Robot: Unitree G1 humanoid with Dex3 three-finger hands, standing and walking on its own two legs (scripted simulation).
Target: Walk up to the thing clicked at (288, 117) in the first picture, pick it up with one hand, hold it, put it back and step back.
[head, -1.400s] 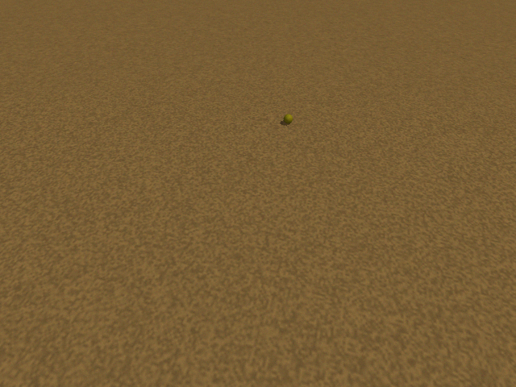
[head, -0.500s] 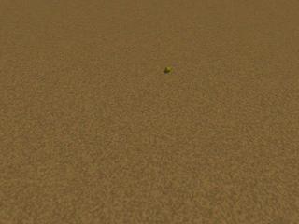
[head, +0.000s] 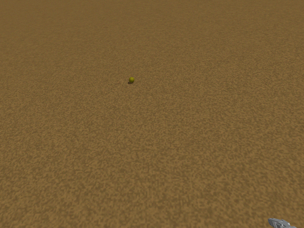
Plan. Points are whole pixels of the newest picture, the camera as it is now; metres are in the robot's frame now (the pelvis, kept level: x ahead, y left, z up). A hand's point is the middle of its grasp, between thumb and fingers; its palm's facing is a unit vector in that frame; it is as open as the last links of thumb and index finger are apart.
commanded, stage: walk up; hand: left
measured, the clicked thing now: (131, 79) +1.81 +0.24 -0.74
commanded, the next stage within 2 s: none
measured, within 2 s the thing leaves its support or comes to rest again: neither
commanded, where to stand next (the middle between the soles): +1.54 +0.58 m, yaw -79 degrees
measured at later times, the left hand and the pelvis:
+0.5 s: hand (61, 178) +0.38 +0.37 -0.17, palm faces -0.34 -0.82 -0.47, open 7.4 cm; pelvis +0.29 +0.08 -0.04, yaw -18 degrees
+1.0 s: hand (99, 87) +0.87 +0.28 -0.12, palm faces -0.46 -0.70 -0.54, open 7.4 cm; pelvis +0.58 +0.12 -0.03, yaw -32 degrees
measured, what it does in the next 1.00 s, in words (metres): walks ahead, turning right: right foot, then left foot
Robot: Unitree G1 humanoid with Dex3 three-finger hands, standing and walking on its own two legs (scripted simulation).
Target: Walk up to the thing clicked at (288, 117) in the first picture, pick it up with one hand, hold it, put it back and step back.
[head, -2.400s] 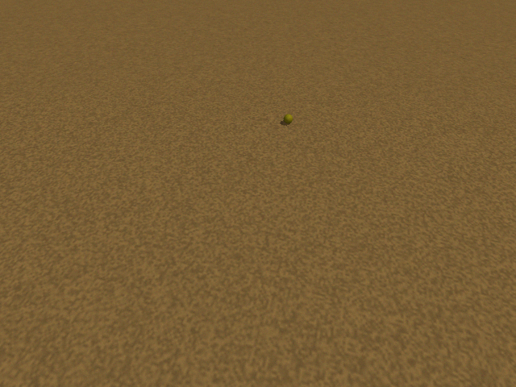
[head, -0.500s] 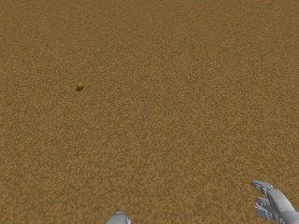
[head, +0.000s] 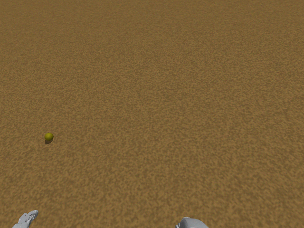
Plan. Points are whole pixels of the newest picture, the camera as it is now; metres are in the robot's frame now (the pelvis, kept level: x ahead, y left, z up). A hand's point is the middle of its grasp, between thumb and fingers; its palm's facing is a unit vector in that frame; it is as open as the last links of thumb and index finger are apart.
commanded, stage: walk up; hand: left
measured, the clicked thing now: (49, 136) +0.98 +0.76 -0.71
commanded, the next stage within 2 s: none
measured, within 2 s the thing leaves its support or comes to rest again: neither
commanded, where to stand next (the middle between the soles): +0.56 +0.90 m, yaw -47 degrees
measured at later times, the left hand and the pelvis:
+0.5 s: hand out of the picture +0.33 +0.55 -0.12, palm faces -0.28 -0.79 -0.54, open 7.4 cm; pelvis +0.19 +0.25 +0.01, yaw -15 degrees
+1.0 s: hand out of the picture +0.51 +0.73 -0.10, palm faces -0.35 -0.69 -0.63, open 7.4 cm; pelvis +0.31 +0.46 -0.02, yaw -25 degrees
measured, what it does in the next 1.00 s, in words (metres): steps to the left, turning right: left foot, then right foot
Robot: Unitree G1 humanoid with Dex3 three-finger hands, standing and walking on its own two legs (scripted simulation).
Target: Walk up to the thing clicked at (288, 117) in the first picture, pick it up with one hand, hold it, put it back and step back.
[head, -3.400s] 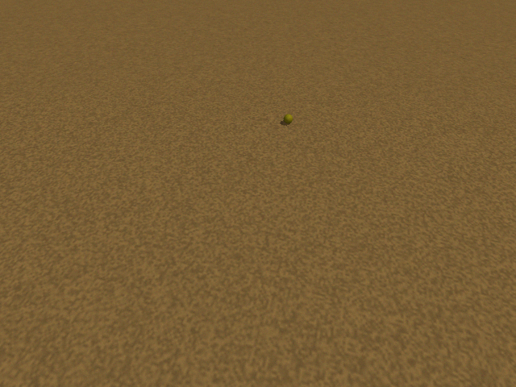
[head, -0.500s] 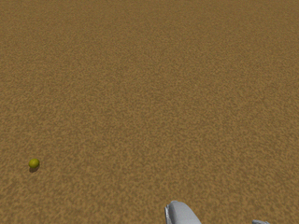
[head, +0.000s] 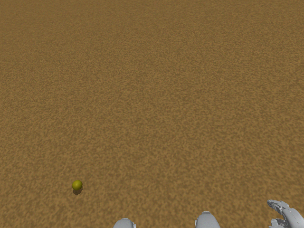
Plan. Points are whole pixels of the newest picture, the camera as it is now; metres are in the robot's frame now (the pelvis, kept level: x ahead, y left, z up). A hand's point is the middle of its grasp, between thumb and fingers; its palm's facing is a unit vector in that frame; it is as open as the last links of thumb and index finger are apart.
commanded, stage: walk up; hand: left
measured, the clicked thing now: (77, 185) +0.49 +0.55 -0.69
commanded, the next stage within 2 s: none
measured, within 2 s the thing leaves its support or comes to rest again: neither
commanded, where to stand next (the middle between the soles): +0.05 +0.51 m, yaw -22 degrees
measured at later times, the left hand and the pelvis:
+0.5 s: hand out of the picture +0.10 +0.50 -0.10, palm faces -0.12 -0.81 -0.57, open 7.4 cm; pelvis -0.02 +0.21 +0.01, yaw -8 degrees
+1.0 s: hand out of the picture +0.09 +0.77 -0.12, palm faces -0.24 -0.80 -0.54, open 7.4 cm; pelvis -0.06 +0.48 +0.02, yaw -15 degrees
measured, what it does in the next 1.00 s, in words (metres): steps to the left: left foot, then right foot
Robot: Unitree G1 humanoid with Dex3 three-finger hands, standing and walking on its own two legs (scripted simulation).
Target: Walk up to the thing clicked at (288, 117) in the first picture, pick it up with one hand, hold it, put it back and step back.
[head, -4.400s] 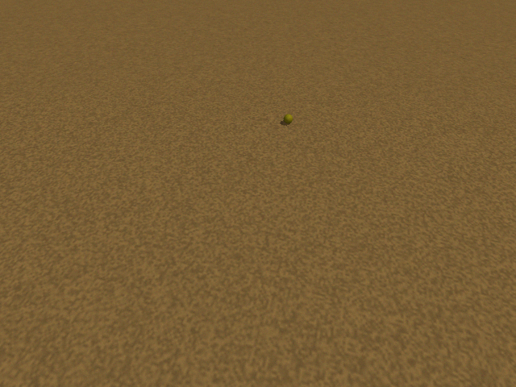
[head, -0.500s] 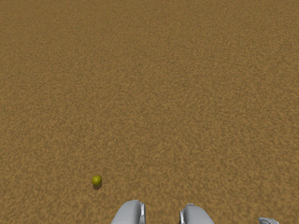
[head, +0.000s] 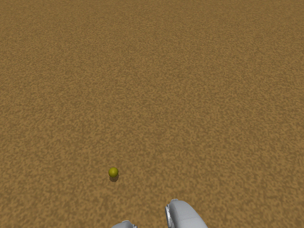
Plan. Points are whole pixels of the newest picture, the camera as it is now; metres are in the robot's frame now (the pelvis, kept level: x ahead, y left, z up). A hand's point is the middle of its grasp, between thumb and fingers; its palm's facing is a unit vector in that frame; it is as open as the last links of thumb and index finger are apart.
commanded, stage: walk up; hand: left
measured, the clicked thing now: (113, 172) +0.52 +0.21 -0.71
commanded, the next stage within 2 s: none
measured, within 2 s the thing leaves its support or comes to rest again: neither
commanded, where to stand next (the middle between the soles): +0.10 +0.05 m, yaw -8 degrees
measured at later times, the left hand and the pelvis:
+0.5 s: hand out of the picture +0.10 +0.44 -0.14, palm faces -0.13 -0.89 -0.43, open 7.4 cm; pelvis -0.04 +0.16 +0.00, yaw -8 degrees
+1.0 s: hand out of the picture +0.13 +0.32 -0.14, palm faces -0.20 -0.92 -0.34, open 7.4 cm; pelvis +0.00 +0.09 +0.01, yaw -11 degrees
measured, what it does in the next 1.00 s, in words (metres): steps on the spot: right foot, then left foot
